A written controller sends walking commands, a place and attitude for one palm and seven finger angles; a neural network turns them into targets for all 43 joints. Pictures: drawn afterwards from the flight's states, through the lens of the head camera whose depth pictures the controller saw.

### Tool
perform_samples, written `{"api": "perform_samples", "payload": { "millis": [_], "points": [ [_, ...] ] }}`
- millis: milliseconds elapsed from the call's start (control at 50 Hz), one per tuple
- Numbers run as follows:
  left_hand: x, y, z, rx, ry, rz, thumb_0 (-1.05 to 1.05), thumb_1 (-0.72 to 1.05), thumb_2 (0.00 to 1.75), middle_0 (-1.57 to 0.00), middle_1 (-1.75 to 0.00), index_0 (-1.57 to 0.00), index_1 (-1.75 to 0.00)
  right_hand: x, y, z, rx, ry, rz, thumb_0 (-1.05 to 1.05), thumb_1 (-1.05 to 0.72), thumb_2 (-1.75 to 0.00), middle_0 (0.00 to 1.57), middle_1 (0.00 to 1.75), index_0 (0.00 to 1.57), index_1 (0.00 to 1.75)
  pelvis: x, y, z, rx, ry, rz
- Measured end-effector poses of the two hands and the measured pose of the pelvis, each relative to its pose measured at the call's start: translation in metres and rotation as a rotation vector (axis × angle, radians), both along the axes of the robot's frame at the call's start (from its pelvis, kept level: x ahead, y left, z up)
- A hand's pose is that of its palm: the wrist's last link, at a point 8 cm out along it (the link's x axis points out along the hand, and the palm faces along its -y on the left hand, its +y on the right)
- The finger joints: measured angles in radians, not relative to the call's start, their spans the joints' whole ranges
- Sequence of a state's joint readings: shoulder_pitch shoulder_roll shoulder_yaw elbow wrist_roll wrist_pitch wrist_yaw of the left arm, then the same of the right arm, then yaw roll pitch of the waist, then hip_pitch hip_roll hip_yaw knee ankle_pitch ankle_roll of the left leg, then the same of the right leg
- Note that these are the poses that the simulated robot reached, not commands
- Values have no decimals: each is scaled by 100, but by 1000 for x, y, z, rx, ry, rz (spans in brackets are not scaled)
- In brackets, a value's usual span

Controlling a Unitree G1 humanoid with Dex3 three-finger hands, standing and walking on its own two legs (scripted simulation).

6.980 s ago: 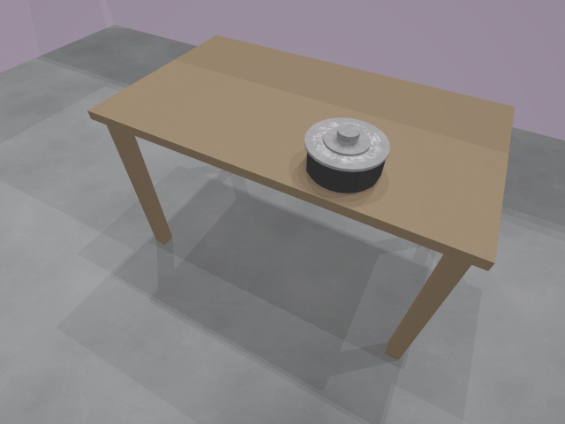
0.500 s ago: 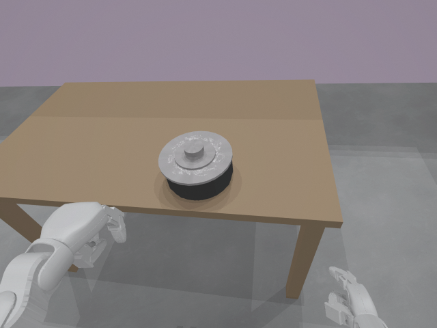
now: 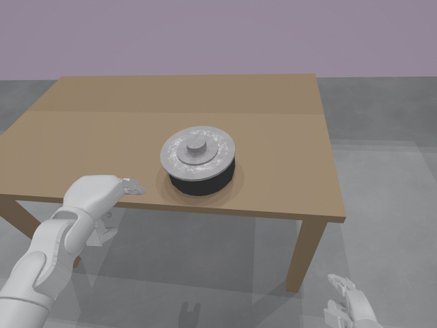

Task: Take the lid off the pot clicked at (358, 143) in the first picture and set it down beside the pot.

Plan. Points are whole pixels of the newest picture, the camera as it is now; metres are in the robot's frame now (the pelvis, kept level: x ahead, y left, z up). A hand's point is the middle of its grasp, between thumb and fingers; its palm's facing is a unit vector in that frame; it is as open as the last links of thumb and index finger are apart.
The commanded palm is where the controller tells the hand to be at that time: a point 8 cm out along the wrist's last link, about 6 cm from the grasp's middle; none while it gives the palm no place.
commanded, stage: move the open hand above the knob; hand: left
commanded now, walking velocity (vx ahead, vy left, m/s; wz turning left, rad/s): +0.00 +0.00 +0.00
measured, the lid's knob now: (196, 143) +0.55 +0.13 +0.00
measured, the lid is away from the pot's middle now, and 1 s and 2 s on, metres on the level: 0.00 0.00 0.00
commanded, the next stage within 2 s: none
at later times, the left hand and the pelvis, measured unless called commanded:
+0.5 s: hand (140, 186) +0.35 +0.20 +0.07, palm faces -0.28 -0.06 -0.96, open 10.1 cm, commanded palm +0.35 +0.20 +0.14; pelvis +0.02 -0.01 +0.00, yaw +1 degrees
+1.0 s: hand (159, 162) +0.42 +0.18 +0.07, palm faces -0.33 -0.05 -0.94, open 10.1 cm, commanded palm +0.42 +0.18 +0.14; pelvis +0.04 -0.02 +0.00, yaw +0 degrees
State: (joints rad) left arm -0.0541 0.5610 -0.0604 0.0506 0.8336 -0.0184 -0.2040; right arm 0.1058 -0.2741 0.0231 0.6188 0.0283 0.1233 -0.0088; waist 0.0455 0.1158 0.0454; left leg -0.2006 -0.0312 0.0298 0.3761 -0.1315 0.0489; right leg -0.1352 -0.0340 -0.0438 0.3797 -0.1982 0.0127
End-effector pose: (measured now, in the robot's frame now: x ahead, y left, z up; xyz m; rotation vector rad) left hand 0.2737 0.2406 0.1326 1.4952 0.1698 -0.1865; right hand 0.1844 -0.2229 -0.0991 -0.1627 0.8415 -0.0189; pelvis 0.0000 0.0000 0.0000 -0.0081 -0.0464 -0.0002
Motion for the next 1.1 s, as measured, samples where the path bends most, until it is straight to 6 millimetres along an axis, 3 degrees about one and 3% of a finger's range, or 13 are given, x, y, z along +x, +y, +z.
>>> {"api": "perform_samples", "payload": {
  "millis": [200,360,720,1100],
  "points": [
    [24,-2,-1,0,38,40,0,-25,130,-82,-8,-83,-8,12,-1,-1,6,10,14,1,-90,-90,20,30,20,30,8,-2,0,1,16,10],
    [47,-20,0,-1,63,-3,0,-25,130,-82,-8,-83,-8,18,-5,-1,7,10,8,1,-90,-90,20,30,20,30,14,-5,0,3,25,13],
    [105,-55,-4,7,65,-16,0,-25,130,-82,-8,-82,-8,4,-25,-17,25,100,-50,1,-90,-90,20,30,20,30,29,-15,-2,12,67,3],
    [157,-66,-3,6,96,-21,0,-25,130,-82,-8,-82,-8,-3,-43,-21,-6,165,-112,1,-90,-90,20,30,19,30,41,-17,-4,11,111,3]
  ]
}}
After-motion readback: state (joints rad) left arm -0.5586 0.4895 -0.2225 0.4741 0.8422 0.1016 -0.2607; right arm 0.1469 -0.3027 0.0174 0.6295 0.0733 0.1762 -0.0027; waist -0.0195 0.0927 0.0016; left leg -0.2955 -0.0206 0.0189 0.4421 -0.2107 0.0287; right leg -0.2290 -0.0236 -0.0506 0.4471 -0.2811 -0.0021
